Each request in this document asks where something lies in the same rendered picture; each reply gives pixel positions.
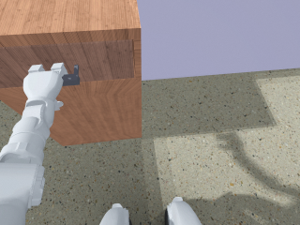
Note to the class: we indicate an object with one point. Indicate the robot thigh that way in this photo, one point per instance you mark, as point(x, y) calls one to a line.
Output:
point(116, 216)
point(180, 213)

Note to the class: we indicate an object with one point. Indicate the left robot upper arm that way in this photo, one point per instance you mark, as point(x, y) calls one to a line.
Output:
point(21, 187)

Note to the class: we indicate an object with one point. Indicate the right robot thigh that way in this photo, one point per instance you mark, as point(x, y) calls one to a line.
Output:
point(180, 213)

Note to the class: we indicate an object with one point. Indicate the drawer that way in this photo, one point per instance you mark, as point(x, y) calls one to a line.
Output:
point(97, 60)

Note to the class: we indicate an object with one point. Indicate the handle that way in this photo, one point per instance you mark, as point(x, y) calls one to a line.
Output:
point(72, 79)

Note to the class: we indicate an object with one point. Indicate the left robot thigh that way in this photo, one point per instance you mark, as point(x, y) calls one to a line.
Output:
point(116, 216)

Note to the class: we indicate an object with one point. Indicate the cabinet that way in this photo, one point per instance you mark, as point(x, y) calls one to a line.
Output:
point(96, 111)

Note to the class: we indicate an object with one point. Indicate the left robot hand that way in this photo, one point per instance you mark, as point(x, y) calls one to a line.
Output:
point(45, 84)

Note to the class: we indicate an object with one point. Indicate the left robot forearm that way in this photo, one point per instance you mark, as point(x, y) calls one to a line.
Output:
point(27, 142)

